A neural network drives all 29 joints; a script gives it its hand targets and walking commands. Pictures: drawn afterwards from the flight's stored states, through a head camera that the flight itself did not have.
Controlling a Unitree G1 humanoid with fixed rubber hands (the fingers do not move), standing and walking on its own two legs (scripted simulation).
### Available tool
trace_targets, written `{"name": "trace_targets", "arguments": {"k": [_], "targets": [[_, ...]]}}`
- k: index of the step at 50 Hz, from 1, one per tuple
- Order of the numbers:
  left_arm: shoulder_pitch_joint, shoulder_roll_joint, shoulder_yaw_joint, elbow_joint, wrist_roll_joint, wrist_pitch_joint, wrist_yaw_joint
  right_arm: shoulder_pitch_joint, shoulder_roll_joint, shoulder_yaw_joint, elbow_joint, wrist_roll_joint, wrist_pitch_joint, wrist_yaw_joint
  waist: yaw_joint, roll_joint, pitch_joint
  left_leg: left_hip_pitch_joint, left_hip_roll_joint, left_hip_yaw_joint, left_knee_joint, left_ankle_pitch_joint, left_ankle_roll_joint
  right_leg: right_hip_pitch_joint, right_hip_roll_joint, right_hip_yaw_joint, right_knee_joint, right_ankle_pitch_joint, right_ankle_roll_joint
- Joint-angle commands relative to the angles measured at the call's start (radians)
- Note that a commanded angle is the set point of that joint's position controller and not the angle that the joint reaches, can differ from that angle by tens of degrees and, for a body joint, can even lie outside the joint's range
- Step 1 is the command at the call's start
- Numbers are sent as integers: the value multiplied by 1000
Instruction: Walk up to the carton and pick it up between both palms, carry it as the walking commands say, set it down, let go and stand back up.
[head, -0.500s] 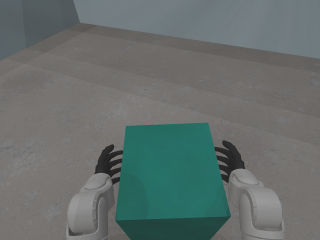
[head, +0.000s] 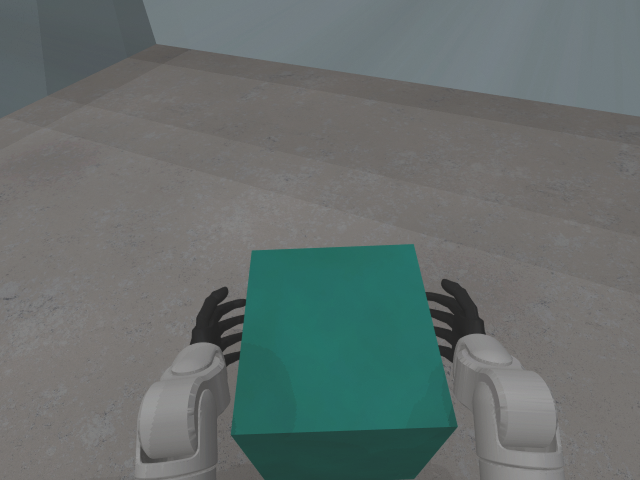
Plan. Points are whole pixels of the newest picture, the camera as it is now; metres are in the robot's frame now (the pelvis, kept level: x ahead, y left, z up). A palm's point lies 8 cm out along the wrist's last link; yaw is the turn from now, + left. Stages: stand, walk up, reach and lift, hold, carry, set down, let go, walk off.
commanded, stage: carry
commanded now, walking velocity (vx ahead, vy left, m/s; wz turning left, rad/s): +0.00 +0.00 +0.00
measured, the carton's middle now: (337, 370) +0.27 +0.00 +0.00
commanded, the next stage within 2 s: hold in 0.40 s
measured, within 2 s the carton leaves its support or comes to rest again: neither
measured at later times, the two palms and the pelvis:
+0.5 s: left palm (226, 361) +0.27 +0.13 +0.04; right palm (461, 360) +0.26 -0.16 +0.03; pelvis +0.00 +0.00 +0.01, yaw -6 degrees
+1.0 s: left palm (195, 339) +0.30 +0.18 +0.05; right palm (426, 354) +0.27 -0.11 +0.04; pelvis +0.00 +0.06 +0.01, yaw -16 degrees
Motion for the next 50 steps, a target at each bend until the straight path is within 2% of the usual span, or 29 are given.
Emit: {"name": "trace_targets", "arguments": {"k": [1,20,21,22,23,24,25,26,27,29,32,36,38,41,42,43,46,48,50], "targets": [[-427,-839,-576,-116,-240,-41,-116,-401,848,579,-89,236,-32,113,1,-16,-232,128,76,-63,-23,174,40,49,-140,115,-105,297,11],[-460,-813,-520,-25,-199,-125,-121,-432,820,526,7,197,-117,119,1,-18,-236,125,74,-60,-8,152,41,52,-138,129,-97,310,4],[-258,-463,-169,326,43,-196,-144,-274,496,215,358,-45,-201,148,73,-67,115,212,-176,-100,-78,-15,101,103,49,321,-252,240,47],[-278,-361,-133,416,6,-279,-155,-249,530,290,478,-16,-277,138,49,-53,86,155,-180,-116,-109,22,106,150,42,339,-248,302,42],[-306,-430,-262,278,-32,-336,-174,-203,587,339,425,9,-344,143,6,-12,-4,191,-186,-126,-100,107,95,182,48,334,-229,400,41],[-345,-527,-361,218,-62,-373,-199,-227,676,414,366,39,-387,154,8,-23,-103,180,-187,-137,-95,209,91,255,50,334,-198,565,45],[-398,-609,-426,190,-97,-399,-226,-293,767,481,313,61,-415,166,25,-73,-223,172,-187,-152,-85,269,88,319,57,339,-169,661,53],[-504,-677,-469,145,-150,-424,-258,-425,856,582,223,116,-447,188,74,-99,-344,166,-188,-151,-64,301,83,363,59,347,-134,727,65],[-537,-734,-507,116,-179,-438,-278,-495,912,662,178,161,-470,206,93,-90,-418,161,-190,-151,-48,318,74,390,53,356,-112,777,72],[-566,-807,-533,126,-195,-433,-296,-569,961,718,185,203,-479,235,117,-52,-420,156,-185,-154,-44,276,59,346,60,346,-109,675,72],[-507,-860,-501,226,-164,-401,-309,-540,1000,694,290,195,-449,272,138,-27,-292,174,-178,-149,-68,181,54,257,73,333,-149,462,61],[-482,-889,-444,343,-106,-354,-316,-511,1007,590,466,145,-408,312,124,-25,-140,201,-177,-153,-113,116,49,210,76,333,-190,350,50],[-503,-938,-434,387,-84,-341,-311,-565,991,548,506,134,-407,341,119,-3,-100,219,-172,-161,-136,81,44,193,91,318,-195,260,29],[-550,-1034,-431,441,-75,-333,-300,-645,975,512,536,124,-420,382,123,28,-85,232,-147,-185,-179,44,34,199,122,295,-169,219,13],[-577,-1022,-396,462,-37,-340,-315,-656,1012,498,606,130,-426,387,194,51,-119,320,-174,-161,-145,193,25,218,134,296,-206,241,7],[-606,-1049,-405,477,-45,-343,-316,-676,982,456,614,108,-437,393,155,49,-112,342,-174,-166,-144,192,15,201,142,286,-209,216,3],[-678,-1115,-408,546,-60,-358,-317,-730,926,363,658,56,-469,409,87,55,-86,398,-157,-175,-141,165,-7,137,160,268,-208,117,-9],[-720,-1144,-385,605,-53,-373,-311,-777,907,316,701,31,-493,420,72,77,-75,375,-138,-191,-153,97,-13,131,169,257,-181,82,-11],[-747,-1165,-346,667,-37,-393,-302,-832,900,284,744,16,-518,428,77,86,-77,347,-126,-208,-160,38,-14,132,170,256,-153,68,-11]]}}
